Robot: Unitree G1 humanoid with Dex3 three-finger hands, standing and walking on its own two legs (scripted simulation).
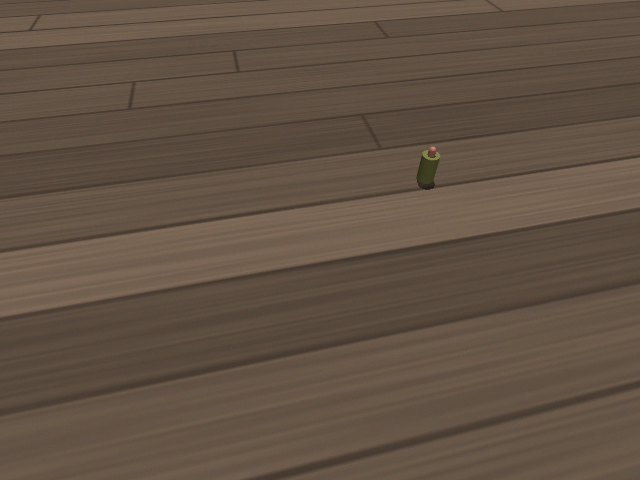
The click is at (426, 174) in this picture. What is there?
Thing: necked bottle
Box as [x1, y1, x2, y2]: [417, 147, 439, 183]
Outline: 434,147 430,147 428,150 425,150 422,153 417,173 417,179 420,182 429,183 433,179 439,158 439,154
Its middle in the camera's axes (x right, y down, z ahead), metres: +0.53 -0.39 +1.90
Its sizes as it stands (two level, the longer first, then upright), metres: 0.084 0.084 0.186
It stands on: the floor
